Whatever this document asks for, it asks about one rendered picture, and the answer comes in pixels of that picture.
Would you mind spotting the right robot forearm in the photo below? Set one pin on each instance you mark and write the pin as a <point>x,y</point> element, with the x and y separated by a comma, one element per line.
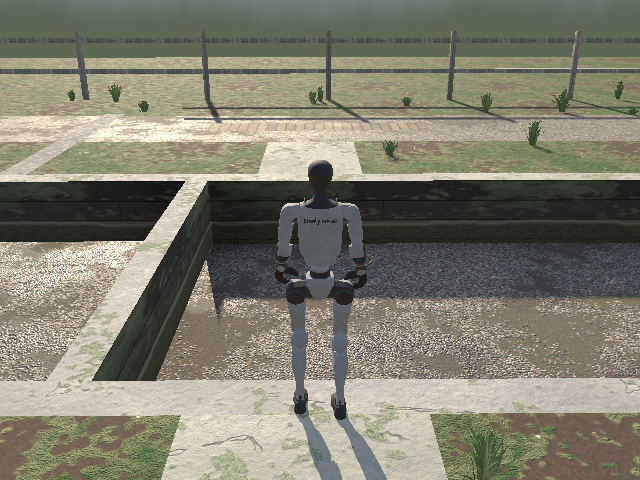
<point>360,263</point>

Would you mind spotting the robot left hand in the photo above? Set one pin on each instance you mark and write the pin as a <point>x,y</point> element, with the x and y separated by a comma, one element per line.
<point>279,275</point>

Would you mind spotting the robot left upper arm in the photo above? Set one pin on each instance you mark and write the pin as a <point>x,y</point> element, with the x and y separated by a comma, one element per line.
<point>288,213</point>

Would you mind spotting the robot left thigh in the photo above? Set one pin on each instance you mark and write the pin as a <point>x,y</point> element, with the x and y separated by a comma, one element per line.
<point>296,300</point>

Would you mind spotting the robot left foot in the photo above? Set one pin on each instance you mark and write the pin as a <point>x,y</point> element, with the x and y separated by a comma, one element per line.
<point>300,405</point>

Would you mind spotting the left robot forearm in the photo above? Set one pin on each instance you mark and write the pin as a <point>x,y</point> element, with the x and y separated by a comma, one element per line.
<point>281,262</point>

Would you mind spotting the robot right upper arm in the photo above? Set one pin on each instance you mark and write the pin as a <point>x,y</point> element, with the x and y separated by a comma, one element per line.
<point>351,213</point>

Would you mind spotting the robot right hand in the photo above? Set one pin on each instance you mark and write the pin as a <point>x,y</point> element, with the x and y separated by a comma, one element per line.
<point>353,275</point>

